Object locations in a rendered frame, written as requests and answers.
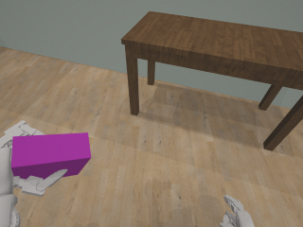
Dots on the sponge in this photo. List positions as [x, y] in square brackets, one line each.
[42, 155]

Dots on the robot left forearm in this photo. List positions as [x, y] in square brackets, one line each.
[9, 217]

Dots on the robot left hand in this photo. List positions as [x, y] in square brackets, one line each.
[33, 185]

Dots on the robot right hand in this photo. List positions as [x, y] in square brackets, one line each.
[242, 217]

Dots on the table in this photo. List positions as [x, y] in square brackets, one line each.
[263, 54]

